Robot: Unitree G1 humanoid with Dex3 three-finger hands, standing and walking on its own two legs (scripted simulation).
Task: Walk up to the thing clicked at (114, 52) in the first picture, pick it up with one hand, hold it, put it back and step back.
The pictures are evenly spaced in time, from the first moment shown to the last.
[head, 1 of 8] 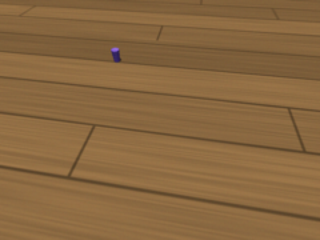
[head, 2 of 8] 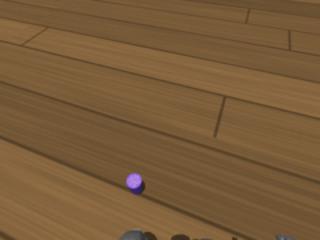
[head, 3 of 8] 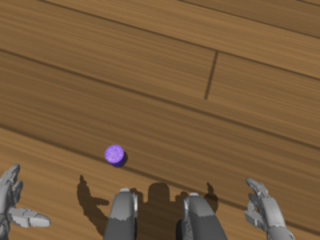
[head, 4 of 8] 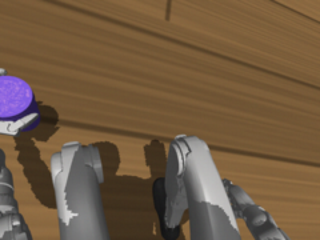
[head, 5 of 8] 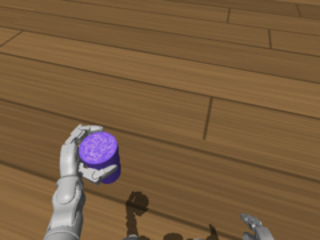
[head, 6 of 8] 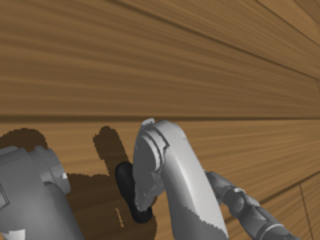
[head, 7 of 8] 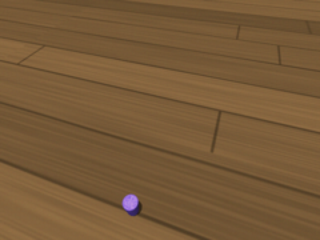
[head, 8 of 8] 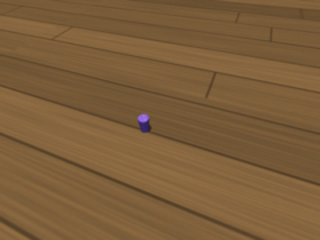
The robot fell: no
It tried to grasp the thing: yes
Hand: left
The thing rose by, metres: 0.67
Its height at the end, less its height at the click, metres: +0.00
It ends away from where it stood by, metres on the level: 0.02
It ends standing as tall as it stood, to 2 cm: yes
